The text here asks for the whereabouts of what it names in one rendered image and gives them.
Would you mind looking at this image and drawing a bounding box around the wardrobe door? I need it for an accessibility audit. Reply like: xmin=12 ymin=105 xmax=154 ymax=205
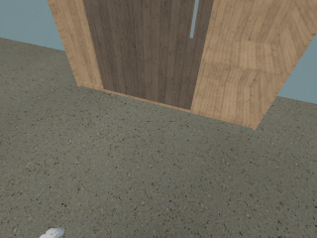
xmin=54 ymin=0 xmax=103 ymax=86
xmin=82 ymin=0 xmax=214 ymax=110

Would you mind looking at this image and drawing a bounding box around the left robot hand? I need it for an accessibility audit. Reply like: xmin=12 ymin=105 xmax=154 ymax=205
xmin=40 ymin=227 xmax=65 ymax=238

